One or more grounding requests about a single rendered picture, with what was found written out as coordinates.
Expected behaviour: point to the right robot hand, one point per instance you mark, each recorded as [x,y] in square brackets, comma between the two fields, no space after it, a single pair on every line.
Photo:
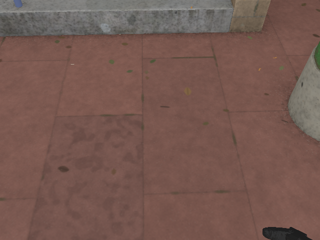
[279,233]

